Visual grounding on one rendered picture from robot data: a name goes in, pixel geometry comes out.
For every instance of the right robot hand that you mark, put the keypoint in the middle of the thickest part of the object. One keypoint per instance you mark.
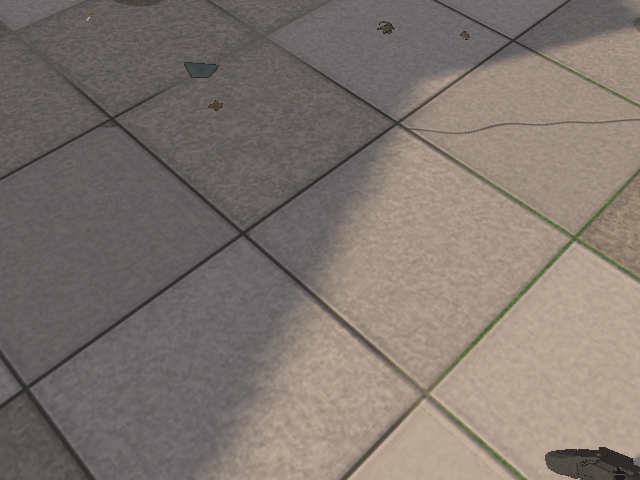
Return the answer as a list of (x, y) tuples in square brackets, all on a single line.
[(602, 464)]

